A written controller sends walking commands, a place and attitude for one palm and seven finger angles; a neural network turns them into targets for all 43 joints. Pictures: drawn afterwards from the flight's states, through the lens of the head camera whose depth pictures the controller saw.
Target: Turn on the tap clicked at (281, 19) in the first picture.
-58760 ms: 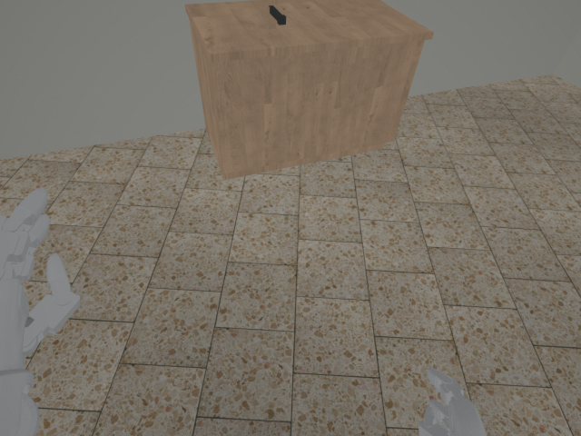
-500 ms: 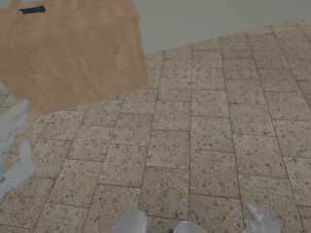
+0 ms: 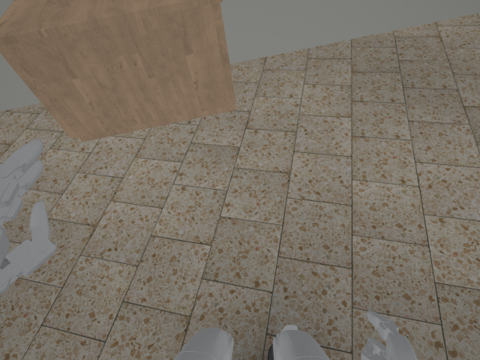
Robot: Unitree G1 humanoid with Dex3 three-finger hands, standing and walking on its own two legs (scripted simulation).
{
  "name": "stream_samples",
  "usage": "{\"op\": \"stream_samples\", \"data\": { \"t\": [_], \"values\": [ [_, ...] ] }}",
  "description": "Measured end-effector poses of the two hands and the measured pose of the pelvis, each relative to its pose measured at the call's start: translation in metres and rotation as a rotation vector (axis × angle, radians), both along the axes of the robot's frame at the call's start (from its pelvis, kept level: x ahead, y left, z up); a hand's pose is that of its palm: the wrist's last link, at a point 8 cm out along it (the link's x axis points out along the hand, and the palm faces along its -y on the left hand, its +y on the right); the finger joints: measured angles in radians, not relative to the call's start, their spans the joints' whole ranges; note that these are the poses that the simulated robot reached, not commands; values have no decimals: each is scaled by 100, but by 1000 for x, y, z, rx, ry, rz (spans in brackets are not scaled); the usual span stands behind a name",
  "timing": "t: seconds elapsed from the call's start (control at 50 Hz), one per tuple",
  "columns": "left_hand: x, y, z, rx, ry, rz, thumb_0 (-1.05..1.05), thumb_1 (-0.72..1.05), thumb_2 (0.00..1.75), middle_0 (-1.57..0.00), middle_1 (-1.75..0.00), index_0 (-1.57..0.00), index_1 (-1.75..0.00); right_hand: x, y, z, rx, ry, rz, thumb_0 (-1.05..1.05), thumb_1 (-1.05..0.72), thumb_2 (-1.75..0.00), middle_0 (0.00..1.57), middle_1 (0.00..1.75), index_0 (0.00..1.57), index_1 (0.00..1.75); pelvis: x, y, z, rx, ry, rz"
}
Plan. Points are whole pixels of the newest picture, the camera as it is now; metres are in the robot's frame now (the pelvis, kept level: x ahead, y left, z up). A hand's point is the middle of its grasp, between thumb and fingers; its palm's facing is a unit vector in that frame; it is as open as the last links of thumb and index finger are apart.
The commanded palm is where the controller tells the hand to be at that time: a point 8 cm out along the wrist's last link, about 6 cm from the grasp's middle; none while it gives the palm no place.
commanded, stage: come to a stop and stand still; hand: left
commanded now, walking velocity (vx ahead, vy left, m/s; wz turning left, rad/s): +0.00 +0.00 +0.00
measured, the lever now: out of the picture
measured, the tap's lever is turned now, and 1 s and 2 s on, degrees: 79 79 79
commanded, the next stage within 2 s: look again from close up in 1.16 s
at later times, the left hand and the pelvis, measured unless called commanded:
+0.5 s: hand (25, 353) +0.12 +0.16 +0.22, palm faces +0.25 -0.81 -0.53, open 7.5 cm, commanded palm +0.08 +0.22 +0.22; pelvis -0.09 -0.05 +0.03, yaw -3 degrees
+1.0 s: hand out of the picture +0.10 +0.10 +0.22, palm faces +0.31 -0.81 -0.49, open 7.4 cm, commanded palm +0.05 +0.16 +0.22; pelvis -0.13 -0.11 +0.02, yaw -3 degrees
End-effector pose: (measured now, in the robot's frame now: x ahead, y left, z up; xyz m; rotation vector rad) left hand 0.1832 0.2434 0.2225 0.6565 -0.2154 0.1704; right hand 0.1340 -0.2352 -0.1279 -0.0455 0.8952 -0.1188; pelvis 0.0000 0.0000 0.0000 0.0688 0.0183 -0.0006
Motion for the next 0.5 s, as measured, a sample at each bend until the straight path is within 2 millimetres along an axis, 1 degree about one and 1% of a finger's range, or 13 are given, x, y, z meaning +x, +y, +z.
{"op": "stream_samples", "data": {
  "t": [0.06,0.1,0.12,0.16,0.2,0.24,0.26,0.3,0.34,0.4,0.46,0.5],
  "values": [
    [-9,6,17,36,12,29,1,88,89,-22,-30,-21,-31,-23,-9,18,-7,12,-40,1,-91,-90,20,30,20,30,-10,-6,16,13,43,-14],
    [-13,11,22,40,7,51,1,88,89,-21,-30,-21,-31,-35,-17,30,-20,-7,-64,1,-91,-90,20,30,20,30,-16,-10,23,21,64,-30],
    [-14,14,21,35,0,61,1,88,89,-21,-30,-21,-31,-40,-22,36,-32,-25,-68,1,-91,-90,20,30,20,30,-20,-13,23,25,69,-36],
    [-19,16,12,10,-15,81,1,88,90,-21,-30,-21,-31,-48,-32,42,-69,-81,-60,1,-91,-90,20,30,20,30,-29,-17,19,24,62,-42],
    [-24,14,-2,-43,-5,128,1,88,90,-21,-30,-21,-31,-55,-42,46,-86,-123,-70,1,-91,-90,20,30,20,30,-35,-22,20,61,26,-69],
    [-33,5,-12,-94,8,147,1,89,90,-21,-30,-21,-31,-60,-50,46,-91,-146,-83,1,-91,-90,20,30,20,30,-40,-27,20,55,5,-40],
    [-39,-1,-16,-100,-2,134,1,89,90,-21,-30,-21,-31,-62,-53,43,-94,-143,-70,1,-91,-90,19,30,20,30,-44,-31,15,65,-9,-3],
    [-51,-14,-24,-125,-42,88,1,89,90,-21,-30,-20,-31,-64,-60,33,-110,-111,-9,1,-91,-90,19,30,19,30,-57,-39,5,50,-45,32],
    [-64,-26,-26,-142,-48,52,1,89,90,-21,-30,-21,-31,-66,-65,30,-117,-79,15,1,-91,-90,19,30,19,30,-69,-43,3,14,-58,35],
    [-84,-37,-18,-128,-23,14,2,88,90,-21,-30,-21,-31,-72,-67,36,-97,-59,-1,1,-91,-90,19,30,20,30,-80,-48,10,-13,-39,17],
    [-98,-39,2,-84,-6,9,2,88,89,-21,-30,-21,-31,-81,-64,52,-86,-58,-26,1,-91,-90,19,30,20,30,-87,-51,24,-7,-13,-16],
    [-101,-38,16,-55,-29,8,2,88,89,-21,-30,-21,-31,-86,-62,64,-87,-75,-37,1,-91,-90,19,30,20,30,-89,-52,32,4,7,-50]
  ]
}}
